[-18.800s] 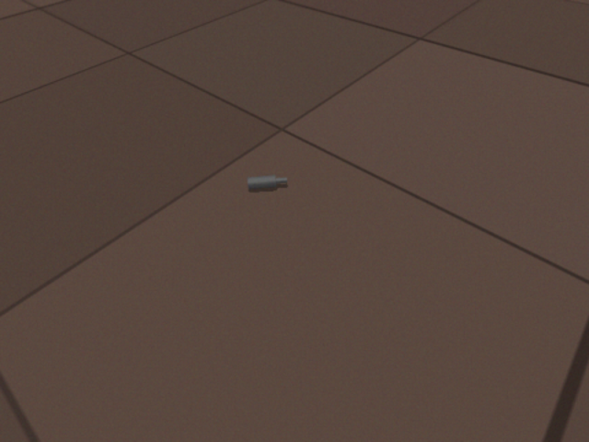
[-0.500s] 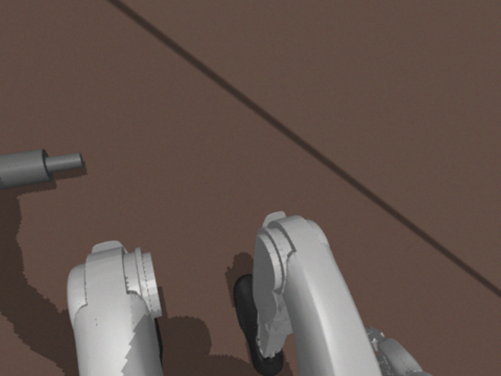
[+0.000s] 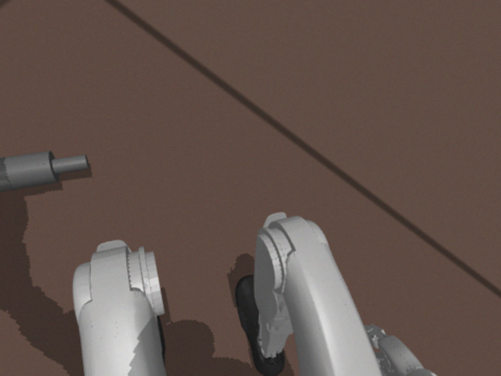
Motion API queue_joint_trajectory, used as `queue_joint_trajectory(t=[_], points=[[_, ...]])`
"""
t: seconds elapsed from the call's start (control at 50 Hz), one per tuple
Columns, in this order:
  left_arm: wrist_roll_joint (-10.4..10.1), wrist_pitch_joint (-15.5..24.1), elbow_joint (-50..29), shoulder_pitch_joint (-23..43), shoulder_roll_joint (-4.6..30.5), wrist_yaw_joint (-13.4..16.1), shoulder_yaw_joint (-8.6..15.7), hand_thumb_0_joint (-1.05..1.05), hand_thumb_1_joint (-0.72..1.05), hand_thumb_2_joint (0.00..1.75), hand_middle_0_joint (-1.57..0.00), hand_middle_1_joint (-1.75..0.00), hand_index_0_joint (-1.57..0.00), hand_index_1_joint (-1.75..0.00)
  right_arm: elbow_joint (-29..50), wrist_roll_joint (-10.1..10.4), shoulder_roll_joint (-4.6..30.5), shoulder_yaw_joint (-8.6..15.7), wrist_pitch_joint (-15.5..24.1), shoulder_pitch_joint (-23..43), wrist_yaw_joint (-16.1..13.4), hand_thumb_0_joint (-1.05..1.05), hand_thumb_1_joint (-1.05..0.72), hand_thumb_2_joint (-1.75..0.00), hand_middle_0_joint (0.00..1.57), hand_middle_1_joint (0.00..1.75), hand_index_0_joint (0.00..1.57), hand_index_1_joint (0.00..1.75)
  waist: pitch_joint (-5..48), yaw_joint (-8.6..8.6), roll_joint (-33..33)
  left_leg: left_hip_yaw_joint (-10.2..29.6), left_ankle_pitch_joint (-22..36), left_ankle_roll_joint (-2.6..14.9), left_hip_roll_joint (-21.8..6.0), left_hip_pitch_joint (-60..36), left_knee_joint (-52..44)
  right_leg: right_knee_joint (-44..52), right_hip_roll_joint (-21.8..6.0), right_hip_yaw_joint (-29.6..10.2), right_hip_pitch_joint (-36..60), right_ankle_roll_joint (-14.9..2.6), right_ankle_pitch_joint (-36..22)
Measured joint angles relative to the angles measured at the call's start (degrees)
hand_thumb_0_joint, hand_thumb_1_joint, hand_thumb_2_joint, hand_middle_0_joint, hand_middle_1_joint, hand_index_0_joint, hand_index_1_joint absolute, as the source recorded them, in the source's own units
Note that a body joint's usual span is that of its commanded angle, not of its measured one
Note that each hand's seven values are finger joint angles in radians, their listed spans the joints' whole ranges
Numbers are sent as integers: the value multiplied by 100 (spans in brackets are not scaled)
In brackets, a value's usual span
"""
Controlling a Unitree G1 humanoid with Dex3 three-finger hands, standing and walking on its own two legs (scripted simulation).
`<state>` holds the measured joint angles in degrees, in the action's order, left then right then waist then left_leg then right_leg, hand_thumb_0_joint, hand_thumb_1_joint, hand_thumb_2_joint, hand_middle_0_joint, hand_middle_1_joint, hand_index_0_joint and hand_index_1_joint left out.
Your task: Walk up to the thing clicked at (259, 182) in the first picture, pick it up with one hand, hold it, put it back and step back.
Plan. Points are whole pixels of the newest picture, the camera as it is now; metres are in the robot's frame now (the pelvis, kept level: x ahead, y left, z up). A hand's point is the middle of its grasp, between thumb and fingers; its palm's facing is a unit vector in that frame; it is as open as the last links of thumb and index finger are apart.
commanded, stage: rise first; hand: left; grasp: from above
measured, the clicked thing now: (28, 170) +0.47 +0.33 -0.29
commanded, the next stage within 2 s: approach in 0.40 s
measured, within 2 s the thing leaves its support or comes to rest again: neither
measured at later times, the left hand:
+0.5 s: hand out of the picture +0.41 +0.39 -0.17, palm faces -0.45 -0.10 -0.89, open 13.6 cm
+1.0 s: hand out of the picture +0.47 +0.34 -0.16, palm faces -0.40 -0.03 -0.92, open 14.0 cm
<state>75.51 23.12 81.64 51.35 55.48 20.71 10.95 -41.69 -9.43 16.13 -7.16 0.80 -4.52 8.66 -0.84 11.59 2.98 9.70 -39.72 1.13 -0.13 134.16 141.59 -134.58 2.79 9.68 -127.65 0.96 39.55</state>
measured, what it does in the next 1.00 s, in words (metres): stands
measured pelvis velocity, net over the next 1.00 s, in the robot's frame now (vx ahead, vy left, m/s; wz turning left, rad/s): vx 0.00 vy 0.00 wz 0.00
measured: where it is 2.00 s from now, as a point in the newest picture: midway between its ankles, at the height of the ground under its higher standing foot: (209, 358)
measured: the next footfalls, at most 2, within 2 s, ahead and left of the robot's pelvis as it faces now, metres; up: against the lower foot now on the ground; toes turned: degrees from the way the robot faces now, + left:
none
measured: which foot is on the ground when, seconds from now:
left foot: down 0.00-1.00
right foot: down 0.00-1.00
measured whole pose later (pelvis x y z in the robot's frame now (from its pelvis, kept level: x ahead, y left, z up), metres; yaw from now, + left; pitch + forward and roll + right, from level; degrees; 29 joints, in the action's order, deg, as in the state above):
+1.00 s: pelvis +0.00 +0.00 +0.00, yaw +0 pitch +33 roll -11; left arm 76.4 13.1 86.5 57.5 51.0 25.8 6.8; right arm -39.9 -8.4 16.5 -8.7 2.7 -7.7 8.6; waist 0.7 17.0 0.8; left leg 8.9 -39.1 1.1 -0.5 135.2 139.9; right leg -133.3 3.1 8.9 -129.4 0.9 38.6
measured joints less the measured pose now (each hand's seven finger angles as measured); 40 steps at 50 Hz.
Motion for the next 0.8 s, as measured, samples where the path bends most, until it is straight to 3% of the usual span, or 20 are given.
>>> queue_joint_trajectory(t=[0.28,0.54,0.68,0.74,0.8], points=[[78,8,10,55,64,-1,-14,0,-46,96,-17,-96,-16,-96,-11,7,-39,-33,-5,-81,-14,0,-91,-90,20,30,20,30,14,45,39,-1,22,24,14,45,9,11,-5,-1,-11,27,-7],[-1,-24,-33,-8,8,-71,-44,0,-45,95,-18,-94,-17,-95,36,17,-16,-26,-12,-74,15,0,-91,-90,20,30,20,30,20,35,-8,-5,43,30,18,32,-22,41,-6,-4,3,31,-25],[92,44,220,255,-14,-9,-431,0,-48,98,-13,-98,-13,-98,15,-29,-26,-95,59,-57,16,0,-90,-89,20,30,20,30,-23,78,89,-16,66,17,10,29,-1,3,-1,-16,-18,23,-57],[186,39,254,452,-85,148,-583,0,-50,99,-12,-100,-11,-99,-5,-56,-53,-118,121,-82,-3,0,-90,-89,20,30,20,30,-21,153,152,-5,74,-3,16,52,21,-22,-5,-6,-45,12,-66],[261,-74,232,560,-206,378,-577,0,-51,100,-10,-101,-10,-100,5,-69,-74,-118,172,-130,-23,0,-90,-89,20,30,20,30,32,274,150,15,68,-20,22,88,27,-22,-6,11,-79,2,-64]])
